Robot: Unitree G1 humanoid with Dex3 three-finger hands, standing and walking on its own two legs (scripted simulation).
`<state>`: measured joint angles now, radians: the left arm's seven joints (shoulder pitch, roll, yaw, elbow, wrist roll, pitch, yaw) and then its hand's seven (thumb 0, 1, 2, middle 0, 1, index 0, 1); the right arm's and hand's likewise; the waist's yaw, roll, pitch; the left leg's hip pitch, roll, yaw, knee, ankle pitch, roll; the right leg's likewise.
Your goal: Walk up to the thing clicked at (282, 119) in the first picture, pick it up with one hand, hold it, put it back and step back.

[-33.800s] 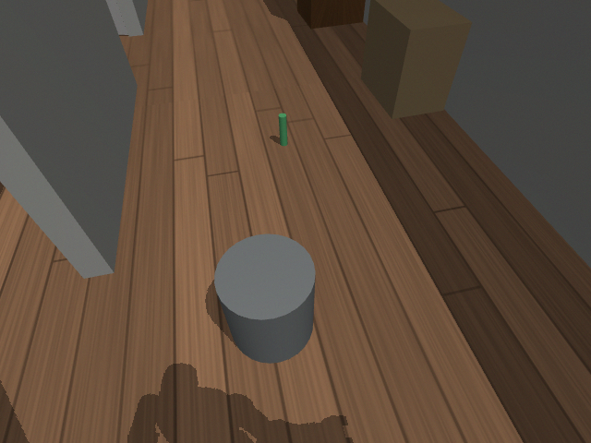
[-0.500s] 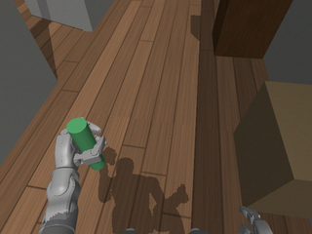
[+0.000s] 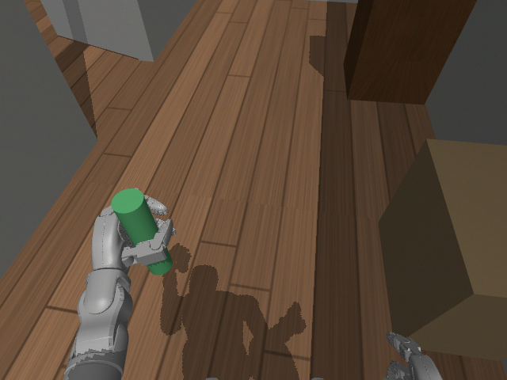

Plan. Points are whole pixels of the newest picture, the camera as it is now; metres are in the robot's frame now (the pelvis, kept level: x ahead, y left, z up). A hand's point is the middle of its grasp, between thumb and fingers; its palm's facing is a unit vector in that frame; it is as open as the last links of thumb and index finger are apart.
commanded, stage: hold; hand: left
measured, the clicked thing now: (146, 237) +0.33 +0.18 +0.05
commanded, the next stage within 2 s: crouch in 1.88 s
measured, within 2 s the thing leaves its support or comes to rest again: neither
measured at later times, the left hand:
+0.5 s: hand (157, 237) +0.32 +0.16 +0.06, palm faces +0.08 -1.00 +0.01, open 5.4 cm
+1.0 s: hand (154, 236) +0.33 +0.17 +0.06, palm faces +0.09 -1.00 +0.00, open 5.4 cm
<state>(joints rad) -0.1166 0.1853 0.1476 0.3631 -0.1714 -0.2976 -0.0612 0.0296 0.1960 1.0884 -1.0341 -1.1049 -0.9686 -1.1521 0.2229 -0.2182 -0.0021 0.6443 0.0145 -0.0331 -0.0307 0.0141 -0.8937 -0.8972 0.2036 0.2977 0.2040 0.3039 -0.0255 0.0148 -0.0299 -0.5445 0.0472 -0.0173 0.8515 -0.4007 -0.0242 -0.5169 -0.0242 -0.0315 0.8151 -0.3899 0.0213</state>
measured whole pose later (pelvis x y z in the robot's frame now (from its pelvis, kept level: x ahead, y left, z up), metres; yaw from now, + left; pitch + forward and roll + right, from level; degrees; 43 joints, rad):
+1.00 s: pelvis +0.00 +0.00 +0.00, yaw +0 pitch +5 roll -1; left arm -0.10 0.18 0.15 0.38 -0.17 -0.34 -0.07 0.03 0.20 1.08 -1.03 -1.11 -0.96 -1.16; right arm 0.22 -0.22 -0.01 0.66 0.01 -0.04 -0.03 0.01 -0.89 -0.90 0.20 0.30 0.20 0.30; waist -0.02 0.01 -0.03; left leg -0.53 0.05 -0.02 0.84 -0.40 -0.02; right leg -0.51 -0.03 -0.03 0.80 -0.39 0.02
